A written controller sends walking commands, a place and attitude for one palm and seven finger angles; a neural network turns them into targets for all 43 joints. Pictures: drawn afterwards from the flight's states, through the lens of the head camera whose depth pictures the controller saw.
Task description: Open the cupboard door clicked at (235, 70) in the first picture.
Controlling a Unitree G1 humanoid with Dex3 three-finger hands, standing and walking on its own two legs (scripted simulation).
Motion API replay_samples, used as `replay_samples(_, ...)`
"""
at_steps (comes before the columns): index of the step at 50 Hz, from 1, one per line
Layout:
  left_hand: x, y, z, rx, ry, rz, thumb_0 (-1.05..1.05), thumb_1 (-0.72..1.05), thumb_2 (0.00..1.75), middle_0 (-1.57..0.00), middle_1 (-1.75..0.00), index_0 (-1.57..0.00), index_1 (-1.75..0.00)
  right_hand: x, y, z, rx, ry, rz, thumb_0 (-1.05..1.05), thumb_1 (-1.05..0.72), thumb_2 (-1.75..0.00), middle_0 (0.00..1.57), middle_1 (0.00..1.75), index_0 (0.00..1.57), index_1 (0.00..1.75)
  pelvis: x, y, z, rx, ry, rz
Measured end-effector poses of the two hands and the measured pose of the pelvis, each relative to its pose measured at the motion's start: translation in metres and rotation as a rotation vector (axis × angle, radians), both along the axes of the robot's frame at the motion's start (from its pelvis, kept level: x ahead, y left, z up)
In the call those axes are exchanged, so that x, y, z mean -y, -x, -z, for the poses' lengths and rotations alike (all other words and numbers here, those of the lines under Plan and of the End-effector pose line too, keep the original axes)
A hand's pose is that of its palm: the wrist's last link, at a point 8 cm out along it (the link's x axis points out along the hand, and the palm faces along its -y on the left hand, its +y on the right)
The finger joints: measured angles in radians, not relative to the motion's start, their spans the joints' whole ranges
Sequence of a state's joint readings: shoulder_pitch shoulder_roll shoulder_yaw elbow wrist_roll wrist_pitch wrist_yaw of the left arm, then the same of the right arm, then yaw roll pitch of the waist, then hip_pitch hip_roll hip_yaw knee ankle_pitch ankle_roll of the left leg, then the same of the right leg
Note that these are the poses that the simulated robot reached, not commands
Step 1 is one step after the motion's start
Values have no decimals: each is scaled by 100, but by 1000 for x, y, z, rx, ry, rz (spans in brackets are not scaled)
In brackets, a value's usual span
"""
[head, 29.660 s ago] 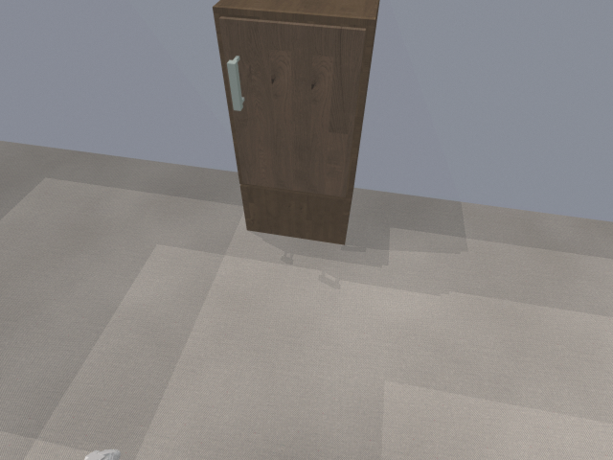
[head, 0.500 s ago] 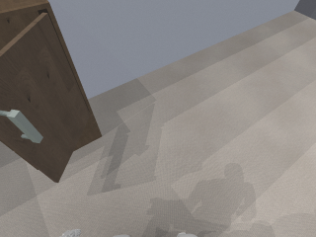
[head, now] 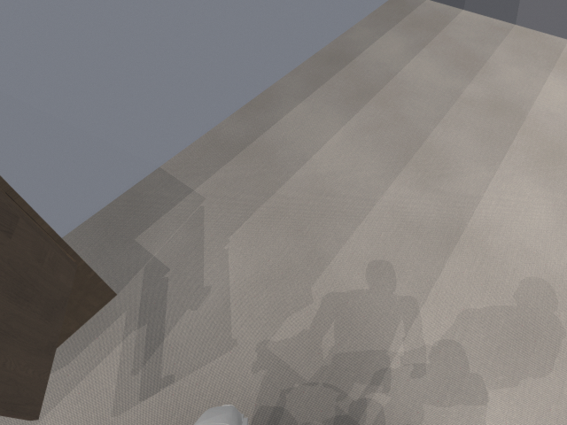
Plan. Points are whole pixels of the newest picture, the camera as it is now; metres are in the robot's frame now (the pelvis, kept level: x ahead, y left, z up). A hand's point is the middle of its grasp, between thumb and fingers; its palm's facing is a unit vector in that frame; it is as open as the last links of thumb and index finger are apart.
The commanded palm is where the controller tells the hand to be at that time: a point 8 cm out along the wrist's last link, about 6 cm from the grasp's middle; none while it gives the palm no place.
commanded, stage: walk to a spot facing it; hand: left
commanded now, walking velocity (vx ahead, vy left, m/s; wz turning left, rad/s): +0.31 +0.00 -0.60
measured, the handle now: out of the picture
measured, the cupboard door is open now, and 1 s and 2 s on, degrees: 45 45 45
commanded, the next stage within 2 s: turn to face it in 1.26 s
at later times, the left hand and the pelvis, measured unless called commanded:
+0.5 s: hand (261, 280) +0.39 +0.07 -0.16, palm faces -0.35 -0.91 -0.22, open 7.4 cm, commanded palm none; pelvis +0.16 -0.06 -0.02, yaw -17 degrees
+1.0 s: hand (274, 256) +0.45 +0.05 -0.18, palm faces -0.37 -0.91 -0.20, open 7.4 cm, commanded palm none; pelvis +0.37 -0.13 -0.01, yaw -26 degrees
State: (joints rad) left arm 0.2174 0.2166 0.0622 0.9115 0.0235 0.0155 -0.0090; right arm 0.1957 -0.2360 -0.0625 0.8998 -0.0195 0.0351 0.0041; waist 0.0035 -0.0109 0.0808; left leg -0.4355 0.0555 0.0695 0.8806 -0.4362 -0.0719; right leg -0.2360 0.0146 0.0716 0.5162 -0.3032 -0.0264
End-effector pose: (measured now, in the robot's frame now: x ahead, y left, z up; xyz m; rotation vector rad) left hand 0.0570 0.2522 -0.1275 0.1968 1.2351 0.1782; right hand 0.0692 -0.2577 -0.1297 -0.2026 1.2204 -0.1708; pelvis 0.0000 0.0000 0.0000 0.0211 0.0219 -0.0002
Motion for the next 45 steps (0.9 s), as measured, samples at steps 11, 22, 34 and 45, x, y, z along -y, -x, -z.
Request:
replay_samples(11, -7, -76, 18, -78, 64, 130, 1, 90, 90, -20, -30, -20, -30, -18, -19, -15, 78, 45, 96, 0, -91, -90, 20, 30, 20, 30, -12, -62, 2, -11, 29, 154)
replay_samples(22, 97, -290, 1, 133, 76, 426, 1, 91, 90, -20, -30, -19, -29, -18, 75, 3, -288, -61, 384, 0, -91, -90, 20, 30, 21, 30, 37, -139, 7, -2, 27, 286)
replay_samples(34, 164, -340, 0, 77, 55, 433, 0, 92, 90, -20, -30, -20, -30, 63, -65, 7, -114, -64, 453, 1, -91, -90, 19, 30, 20, 30, 95, -223, -2, 16, 10, 358)
replay_samples(45, 137, -366, 25, -120, 28, 338, 0, 92, 90, -20, -30, -20, -30, 110, -270, 2, 174, -2, 348, 0, -91, -90, 20, 30, 20, 30, 113, -338, 12, 14, 45, 423)
